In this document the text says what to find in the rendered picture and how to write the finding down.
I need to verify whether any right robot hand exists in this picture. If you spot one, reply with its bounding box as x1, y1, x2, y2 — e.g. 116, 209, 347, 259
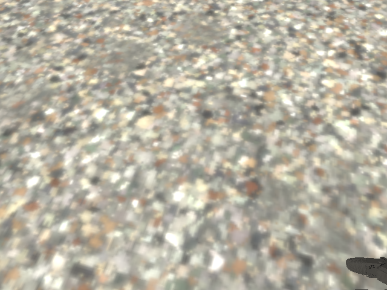
346, 257, 387, 290

